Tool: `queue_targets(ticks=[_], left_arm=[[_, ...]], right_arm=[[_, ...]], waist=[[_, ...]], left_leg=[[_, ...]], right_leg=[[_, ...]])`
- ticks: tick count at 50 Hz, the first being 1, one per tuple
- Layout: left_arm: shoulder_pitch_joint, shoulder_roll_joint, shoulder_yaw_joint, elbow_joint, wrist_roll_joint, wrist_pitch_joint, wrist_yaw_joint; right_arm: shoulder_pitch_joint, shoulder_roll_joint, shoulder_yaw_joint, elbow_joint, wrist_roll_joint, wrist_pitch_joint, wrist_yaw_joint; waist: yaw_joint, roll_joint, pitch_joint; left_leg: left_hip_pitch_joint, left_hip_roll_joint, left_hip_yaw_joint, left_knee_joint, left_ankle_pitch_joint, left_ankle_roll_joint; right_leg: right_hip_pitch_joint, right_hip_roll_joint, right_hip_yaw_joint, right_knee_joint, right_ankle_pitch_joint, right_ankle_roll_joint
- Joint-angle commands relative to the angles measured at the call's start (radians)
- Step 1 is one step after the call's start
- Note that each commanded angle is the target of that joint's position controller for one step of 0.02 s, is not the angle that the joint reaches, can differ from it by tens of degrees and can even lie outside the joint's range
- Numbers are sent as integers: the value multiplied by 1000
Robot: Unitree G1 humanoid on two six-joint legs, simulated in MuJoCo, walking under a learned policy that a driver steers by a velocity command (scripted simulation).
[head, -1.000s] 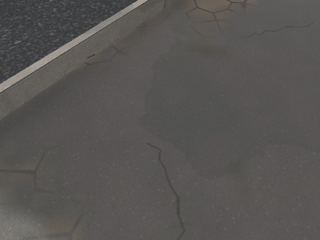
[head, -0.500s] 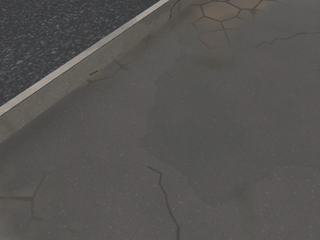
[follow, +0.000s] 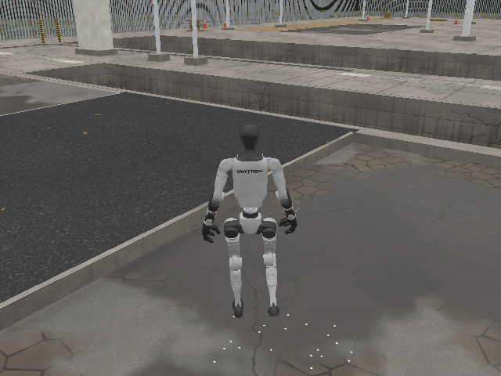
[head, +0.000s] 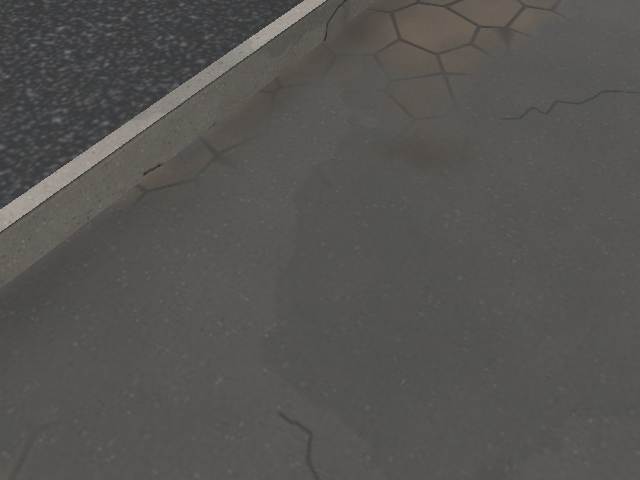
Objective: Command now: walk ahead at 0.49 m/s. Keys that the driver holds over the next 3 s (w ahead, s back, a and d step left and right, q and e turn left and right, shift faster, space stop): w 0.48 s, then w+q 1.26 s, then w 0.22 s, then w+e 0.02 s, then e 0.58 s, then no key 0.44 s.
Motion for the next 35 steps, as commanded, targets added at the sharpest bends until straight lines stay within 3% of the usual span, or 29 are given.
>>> queue_targets(ticks=[1,5,9,14,17,18,19,20,21,22,23,24,25,26,28,32,35], left_arm=[[61,55,18,-48,6,9,6],[-84,61,18,-108,23,20,10],[-234,35,4,-149,19,3,-5],[-356,55,1,-205,7,-7,-33],[-298,95,16,-203,6,-13,-44],[-196,122,32,-175,8,-14,-42],[-24,174,58,-124,11,-13,-33],[124,272,82,-99,32,-9,-26],[167,259,78,-81,20,-3,-33],[124,173,51,-88,12,-4,-32],[33,146,42,-108,12,-5,-30],[-37,123,34,-121,19,-6,-30],[-79,94,27,-127,29,-10,-31],[-96,79,23,-125,37,-15,-32],[-91,83,27,-107,36,-27,-32],[-49,112,37,-71,43,-30,-13],[-54,122,35,-66,39,-27,0]], right_arm=[[-3,-90,-18,-35,0,-27,2],[60,-137,-27,5,2,-25,-18],[125,-161,-28,33,13,-13,-33],[206,-174,-32,83,23,12,-38],[183,-194,-41,86,23,30,-44],[161,-195,-40,81,21,37,-45],[163,-166,-27,72,12,41,-46],[245,-81,3,43,-2,29,-41],[301,-19,24,61,3,6,-34],[210,-138,-6,49,34,-12,-28],[127,-166,-13,22,49,-23,-28],[85,-160,-14,17,38,-25,-34],[86,-147,-19,22,29,-16,-37],[112,-126,-19,32,29,-1,-37],[135,-88,-15,42,33,25,-39],[46,-85,-22,5,26,35,-42],[-29,-70,-17,-22,21,27,-27]], waist=[[26,93,-64],[3,71,4],[-50,66,20],[-78,72,38],[-25,101,-8],[35,105,-70],[105,84,-185],[105,-83,-356],[90,-249,-444],[109,-155,-331],[86,-107,-201],[58,-40,-131],[27,-35,-89],[2,-55,-86],[-16,-52,-67],[-1,-25,-17],[19,-24,0]], left_leg=[[117,267,-295,-293,53,180],[106,253,-211,-337,117,183],[125,212,-125,-337,131,138],[319,289,-145,-265,154,125],[397,315,-151,-157,353,96],[387,283,-123,-34,513,77],[295,227,-82,175,526,48],[-47,116,-28,555,212,-12],[-309,-18,-119,781,-442,-42],[-421,42,-198,877,-434,-22],[-454,97,-164,863,-333,-8],[-418,142,-142,812,-241,-11],[-367,175,-147,760,-180,-17],[-307,194,-153,736,-142,-22],[-284,197,-158,707,-107,-36],[-394,176,-202,548,72,-59],[-362,159,-152,365,224,-59]], right_leg=[[-137,-95,40,-28,77,11],[-254,-108,23,-239,253,56],[-190,-56,-29,-523,461,58],[-229,-30,-15,-656,405,27],[-126,5,-37,-690,280,-14],[18,38,-69,-712,270,-37],[270,26,-57,-694,290,-73],[672,-218,286,-673,249,-196],[838,-336,663,-832,62,-285],[763,-304,611,-875,-31,-236],[617,-275,469,-899,26,-200],[479,-238,368,-930,126,-185],[381,-205,281,-965,198,-170],[323,-184,225,-997,228,-160],[266,-172,135,-1041,297,-166],[289,-164,4,-1075,396,-154],[297,-138,-94,-1092,410,-121]])
Next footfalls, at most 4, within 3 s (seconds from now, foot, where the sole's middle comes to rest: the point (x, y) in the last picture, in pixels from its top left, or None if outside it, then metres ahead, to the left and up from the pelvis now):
0.38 right None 0.40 -0.15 -0.77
0.94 left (287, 381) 0.69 0.10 -0.77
1.42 right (327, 262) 1.02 0.01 -0.77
1.92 left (198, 249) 1.06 0.34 -0.77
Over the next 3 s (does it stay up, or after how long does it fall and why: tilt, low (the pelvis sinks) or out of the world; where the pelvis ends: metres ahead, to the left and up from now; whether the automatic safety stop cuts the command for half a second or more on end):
stays up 1.13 0.34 0.00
